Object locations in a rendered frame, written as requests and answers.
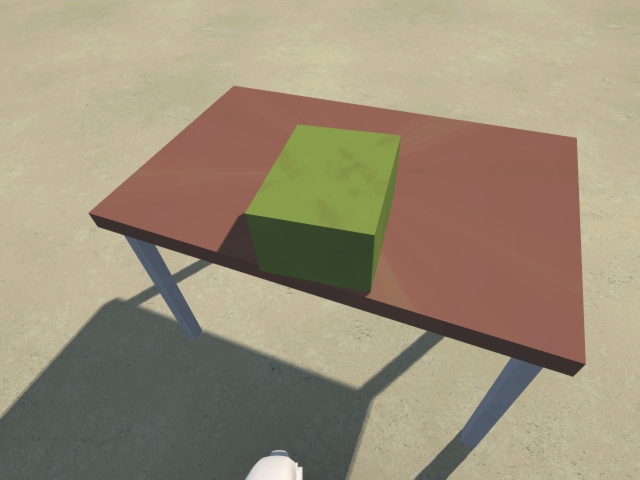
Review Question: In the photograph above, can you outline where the carton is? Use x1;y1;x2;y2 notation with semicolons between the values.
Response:
245;124;401;293

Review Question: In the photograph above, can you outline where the robot left shin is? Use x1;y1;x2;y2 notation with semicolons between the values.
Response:
270;450;291;459

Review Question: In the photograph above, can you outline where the left robot thigh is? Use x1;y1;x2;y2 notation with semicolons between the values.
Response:
245;456;303;480

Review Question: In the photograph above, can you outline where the table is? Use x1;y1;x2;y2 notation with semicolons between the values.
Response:
89;86;586;448

